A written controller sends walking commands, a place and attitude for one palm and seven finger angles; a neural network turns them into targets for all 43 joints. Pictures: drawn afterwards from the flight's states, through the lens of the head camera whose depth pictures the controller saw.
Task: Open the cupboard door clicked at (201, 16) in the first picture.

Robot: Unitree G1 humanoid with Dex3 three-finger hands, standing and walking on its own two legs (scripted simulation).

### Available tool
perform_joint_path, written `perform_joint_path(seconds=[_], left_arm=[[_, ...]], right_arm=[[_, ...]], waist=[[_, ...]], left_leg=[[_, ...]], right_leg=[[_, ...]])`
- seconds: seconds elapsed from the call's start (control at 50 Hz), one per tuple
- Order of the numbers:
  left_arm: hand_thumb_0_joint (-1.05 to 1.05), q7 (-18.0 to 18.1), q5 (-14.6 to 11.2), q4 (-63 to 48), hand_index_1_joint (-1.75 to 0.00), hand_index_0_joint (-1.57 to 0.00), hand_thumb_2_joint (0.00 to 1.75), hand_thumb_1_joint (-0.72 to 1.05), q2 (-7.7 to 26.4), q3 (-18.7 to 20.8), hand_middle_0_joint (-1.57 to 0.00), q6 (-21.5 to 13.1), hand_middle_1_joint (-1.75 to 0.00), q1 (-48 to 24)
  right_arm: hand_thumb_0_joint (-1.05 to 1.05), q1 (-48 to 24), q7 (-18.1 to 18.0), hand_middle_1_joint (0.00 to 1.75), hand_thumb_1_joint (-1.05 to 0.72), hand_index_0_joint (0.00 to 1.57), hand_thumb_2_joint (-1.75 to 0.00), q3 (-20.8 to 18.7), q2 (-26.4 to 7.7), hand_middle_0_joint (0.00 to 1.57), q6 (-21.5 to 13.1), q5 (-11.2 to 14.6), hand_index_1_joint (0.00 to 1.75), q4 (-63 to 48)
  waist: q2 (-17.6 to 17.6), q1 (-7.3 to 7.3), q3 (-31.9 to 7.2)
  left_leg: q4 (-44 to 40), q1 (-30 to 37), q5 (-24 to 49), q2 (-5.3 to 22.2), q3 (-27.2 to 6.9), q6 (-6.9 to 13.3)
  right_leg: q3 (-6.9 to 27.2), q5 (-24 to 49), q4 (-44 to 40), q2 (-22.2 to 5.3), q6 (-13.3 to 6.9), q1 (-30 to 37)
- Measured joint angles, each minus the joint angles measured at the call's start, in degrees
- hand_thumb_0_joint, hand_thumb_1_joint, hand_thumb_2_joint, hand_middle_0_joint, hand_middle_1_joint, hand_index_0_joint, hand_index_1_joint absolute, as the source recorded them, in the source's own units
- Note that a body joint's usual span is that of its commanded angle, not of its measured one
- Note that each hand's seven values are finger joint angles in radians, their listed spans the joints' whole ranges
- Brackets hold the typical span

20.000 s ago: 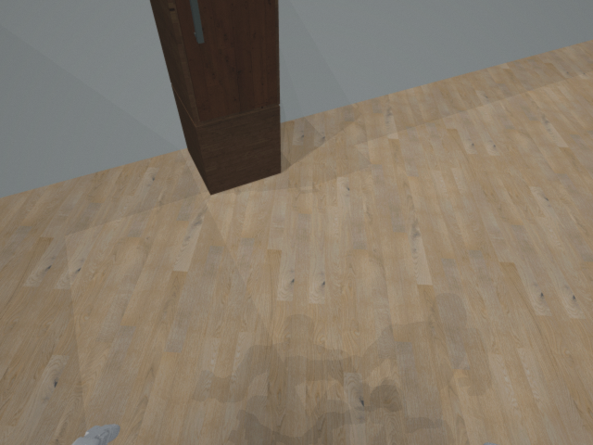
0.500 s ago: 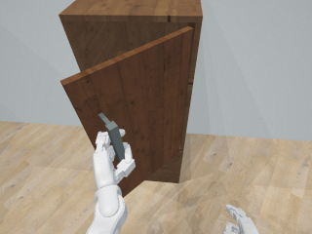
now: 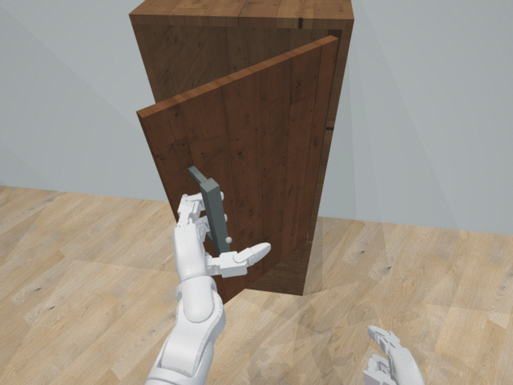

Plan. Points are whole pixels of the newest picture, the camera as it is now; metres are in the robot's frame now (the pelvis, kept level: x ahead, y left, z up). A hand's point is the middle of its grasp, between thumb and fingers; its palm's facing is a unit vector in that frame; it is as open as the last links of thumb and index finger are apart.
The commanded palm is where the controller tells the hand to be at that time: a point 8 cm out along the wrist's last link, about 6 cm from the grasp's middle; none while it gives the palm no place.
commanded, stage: open thumb and fingers to let go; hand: left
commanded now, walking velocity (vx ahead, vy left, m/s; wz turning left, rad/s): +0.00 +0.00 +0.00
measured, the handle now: (210, 215) +0.36 +0.10 +0.08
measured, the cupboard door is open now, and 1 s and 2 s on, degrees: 47 49 49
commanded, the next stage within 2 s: slide the hand sideways off the handle in 0.36 s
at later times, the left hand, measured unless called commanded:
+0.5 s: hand (233, 243) +0.31 +0.05 +0.08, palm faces +0.23 -0.97 -0.03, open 15.5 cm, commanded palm +0.27 +0.10 +0.08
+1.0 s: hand (217, 276) +0.26 +0.07 +0.08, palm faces -0.16 -0.99 -0.02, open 16.4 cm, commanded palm +0.23 +0.13 +0.08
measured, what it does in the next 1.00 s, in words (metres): stands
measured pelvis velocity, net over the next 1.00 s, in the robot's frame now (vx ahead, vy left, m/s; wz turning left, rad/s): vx -0.01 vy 0.02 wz -0.03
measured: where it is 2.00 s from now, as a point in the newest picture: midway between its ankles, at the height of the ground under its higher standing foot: outside the picture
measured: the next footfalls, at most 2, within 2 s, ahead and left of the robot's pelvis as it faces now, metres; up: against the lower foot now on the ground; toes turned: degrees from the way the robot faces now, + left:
none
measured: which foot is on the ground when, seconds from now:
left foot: down 0.00-1.00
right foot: down 0.00-1.00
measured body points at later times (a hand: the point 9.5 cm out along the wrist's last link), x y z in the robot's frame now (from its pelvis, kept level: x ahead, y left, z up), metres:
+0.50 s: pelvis -0.03 +0.03 +0.00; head -0.02 +0.01 +0.45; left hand +0.29 +0.10 +0.09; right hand +0.14 -0.19 -0.11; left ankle -0.01 +0.14 -0.71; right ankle +0.00 -0.09 -0.71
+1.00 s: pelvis -0.01 +0.02 +0.00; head +0.00 +0.01 +0.45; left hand +0.26 +0.13 +0.08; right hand +0.16 -0.19 -0.08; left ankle -0.01 +0.14 -0.71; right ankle +0.00 -0.09 -0.71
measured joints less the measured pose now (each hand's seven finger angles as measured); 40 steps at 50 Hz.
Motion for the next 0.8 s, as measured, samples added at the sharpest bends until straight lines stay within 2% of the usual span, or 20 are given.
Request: perform_joint_path(seconds=[0.08,0.18,0.4,0.48,0.5,0.52,0.58,0.62,0.66,0.7,0.74,0.8], left_arm=[[0.0,1.11,0.55,1.5,-1.19,-0.3,0.39,-0.3,-0.24,-0.31,-0.3,-0.21,-1.18,-1.84],[0.0,2.09,0.88,4.35,-1.06,-0.27,0.33,-0.43,-0.55,-0.75,-0.28,0.21,-1.05,-4.51],[-0.01,4.94,1.33,7.44,-0.6,-0.22,0.31,-0.49,-0.85,-3.86,-0.23,0.16,-0.6,-7.85],[-0.01,5.02,0.94,8.27,-0.55,-0.26,0.3,-0.5,-1.04,-3.38,-0.28,0.41,-0.52,-8.68],[-0.01,3.84,1.53,8.18,-0.54,-0.26,0.3,-0.5,-0.71,-3.1,-0.29,0.3,-0.51,-8.46],[-0.01,0.7,1.79,7.87,-0.53,-0.24,0.3,-0.5,0.22,-2.74,-0.29,-0.41,-0.5,-7.92],[-0.01,-11.88,1.08,7.7,-0.46,-0.17,0.3,-0.5,5.91,-2.51,-0.26,-3.61,-0.44,-7.2],[-0.01,-19.97,-1.33,7.9,-0.42,-0.13,0.3,-0.5,9.68,-2.49,-0.24,-5.18,-0.4,-7.48],[-0.01,-25.67,-5.27,8.09,-0.39,-0.11,0.3,-0.5,11.38,-2.14,-0.22,-5.31,-0.37,-7.85],[-0.01,-28.41,-8.81,7.98,-0.36,-0.11,0.3,-0.5,10.89,-1.37,-0.2,-4.47,-0.35,-7.65],[-0.01,-28.47,-10.63,7.39,-0.35,-0.11,0.3,-0.5,9.2,-0.3,-0.18,-3.66,-0.33,-6.72],[-0.01,-26.63,-9.95,4.96,-0.33,-0.12,0.3,-0.5,6.97,0.49,-0.15,-3.43,-0.32,-3.97]], right_arm=[[0.01,0.18,0.33,0.3,-0.9,0.2,-0.9,-0.02,0.01,0.2,-0.1,-0.03,0.3,0.47],[0.01,0.3,0.39,0.3,-0.9,0.2,-0.9,0.19,0.04,0.2,0.03,0.15,0.3,1.16],[0.01,0.26,1.2,0.3,-0.9,0.2,-0.9,0.22,0.74,0.2,-0.28,-0.08,0.3,2.36],[0.01,0.02,1.17,0.3,-0.9,0.2,-0.9,0.4,0.93,0.2,0.01,-0.09,0.3,2.73],[0.01,-0.03,1.16,0.3,-0.9,0.2,-0.9,0.57,0.94,0.2,0.04,-0.05,0.3,2.8],[0.01,0.21,1.08,0.3,-0.9,0.2,-0.9,0.69,0.91,0.2,0.17,0.19,0.3,2.48],[0.01,1.59,0.11,0.3,-0.9,0.2,-0.9,0.95,0.38,0.21,-0.22,1.0,0.3,1.09],[0.01,2.29,-0.63,0.3,-0.9,0.2,-0.9,1.17,-0.38,0.21,-0.9,1.87,0.3,0.45],[0.01,2.78,-1.3,0.3,-0.9,0.2,-0.9,1.31,-1.28,0.21,-1.84,2.9,0.3,0.05],[0.01,3.06,-1.66,0.3,-0.9,0.2,-0.9,1.37,-1.99,0.2,-2.93,3.64,0.3,-0.06],[0.01,3.37,-1.52,0.3,-0.9,0.2,-0.9,1.36,-2.29,0.2,-3.93,3.95,0.3,-0.21],[0.01,3.84,-0.52,0.3,-0.9,0.2,-0.9,1.25,-2.03,0.2,-5.01,3.78,0.3,-0.98]], waist=[[-0.19,0.15,-0.02],[-0.4,0.01,0.38],[-0.48,-0.26,0.72],[-0.5,-0.13,0.69],[-0.66,-0.17,0.79],[-0.83,-0.15,0.83],[-1.04,0.23,1.05],[-0.67,0.26,1.43],[0.0,0.21,1.82],[0.51,0.15,1.97],[0.51,0.17,1.8],[-0.15,0.25,1.3]], left_leg=[[0.68,-0.62,0.13,-0.25,0.26,0.47],[1.2,-1.09,0.39,-0.56,0.48,1.05],[2.56,-2.86,0.53,-0.9,1.37,1.83],[2.48,-2.87,0.76,-0.93,1.5,1.91],[2.32,-2.74,0.88,-1.01,1.55,1.95],[2.17,-2.71,1.02,-1.12,1.56,1.99],[2.13,-2.69,1.27,-1.35,1.45,2.08],[2.3,-2.47,1.23,-1.39,1.27,2.1],[2.33,-2.05,1.17,-1.36,1.13,2.15],[2.01,-1.54,1.21,-1.38,1.2,2.24],[1.39,-1.07,1.36,-1.51,1.49,2.33],[0.62,-0.65,1.44,-1.56,2.06,2.36]], right_leg=[[0.28,0.46,0.22,-0.25,0.42,-0.47],[0.51,1.11,0.15,-0.55,0.92,-0.69],[1.42,1.84,1.02,-0.89,1.64,-2.51],[1.56,2.1,0.95,-0.92,1.71,-2.56],[1.61,2.15,0.95,-1.0,1.71,-2.51],[1.62,2.18,0.98,-1.1,1.7,-2.54],[1.51,2.16,1.27,-1.34,1.67,-2.58],[1.34,2.14,1.26,-1.38,1.7,-2.2],[1.2,2.26,0.89,-1.34,1.79,-1.55],[1.28,2.46,0.37,-1.34,1.96,-0.98],[1.56,2.57,-0.01,-1.45,2.11,-0.71],[2.14,2.49,-0.14,-1.49,2.19,-0.8]])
